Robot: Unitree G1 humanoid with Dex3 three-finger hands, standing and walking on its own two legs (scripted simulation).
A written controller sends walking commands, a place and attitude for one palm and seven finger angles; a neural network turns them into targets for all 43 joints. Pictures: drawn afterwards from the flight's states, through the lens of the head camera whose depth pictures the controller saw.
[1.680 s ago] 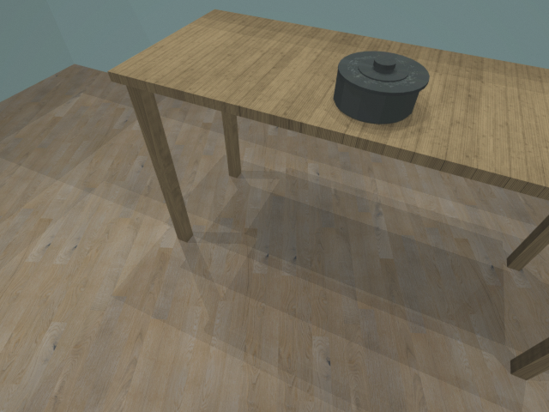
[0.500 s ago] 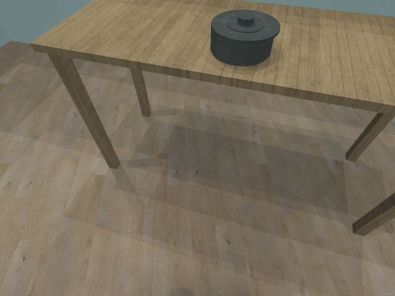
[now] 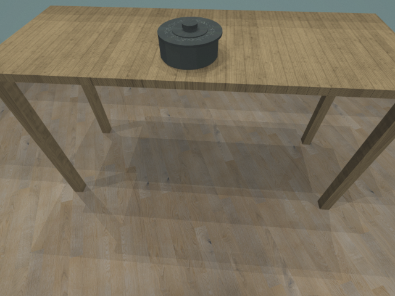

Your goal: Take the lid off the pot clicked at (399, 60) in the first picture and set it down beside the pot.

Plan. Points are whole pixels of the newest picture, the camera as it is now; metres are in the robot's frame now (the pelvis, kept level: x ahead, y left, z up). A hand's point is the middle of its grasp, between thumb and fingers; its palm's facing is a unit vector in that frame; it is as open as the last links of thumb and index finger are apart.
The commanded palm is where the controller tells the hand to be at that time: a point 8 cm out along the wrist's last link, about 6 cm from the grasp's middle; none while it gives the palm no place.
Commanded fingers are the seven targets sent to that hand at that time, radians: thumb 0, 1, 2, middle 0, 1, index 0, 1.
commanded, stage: take the last steps up to it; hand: left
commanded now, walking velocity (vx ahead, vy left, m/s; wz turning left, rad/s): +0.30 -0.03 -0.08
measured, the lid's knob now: (189, 24) +0.85 +0.07 +0.15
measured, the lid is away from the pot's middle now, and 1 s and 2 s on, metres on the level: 0.01 0.01 0.01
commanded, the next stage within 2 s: come to a stop and stand still in 0.86 s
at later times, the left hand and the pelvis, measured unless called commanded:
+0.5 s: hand (119, 284) +0.17 +0.20 -0.16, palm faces -0.04 -0.99 -0.14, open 7.4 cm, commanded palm none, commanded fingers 0.00 0.90 0.90 -0.20 -0.30 -0.20 -0.30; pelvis +0.12 +0.02 +0.02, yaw -4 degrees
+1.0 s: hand (154, 225) +0.32 +0.14 -0.16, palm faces +0.04 -0.98 -0.20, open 7.2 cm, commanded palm none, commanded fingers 0.00 0.90 0.90 -0.20 -0.30 -0.20 -0.30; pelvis +0.29 -0.04 +0.01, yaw -1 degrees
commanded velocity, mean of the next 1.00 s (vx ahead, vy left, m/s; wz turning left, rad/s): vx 0.22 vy -0.02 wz -0.01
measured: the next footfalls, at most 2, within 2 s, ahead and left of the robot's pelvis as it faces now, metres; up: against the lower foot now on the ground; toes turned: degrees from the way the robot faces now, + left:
left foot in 0.24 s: +0.12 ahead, +0.13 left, +0.00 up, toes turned +5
right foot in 0.70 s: +0.32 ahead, -0.15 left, +0.00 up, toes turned -11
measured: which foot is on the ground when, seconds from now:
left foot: up 0.00-0.22, down 0.24-0.70, up 0.72-1.00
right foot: down 0.00-0.24, up 0.26-0.68, down 0.70-1.00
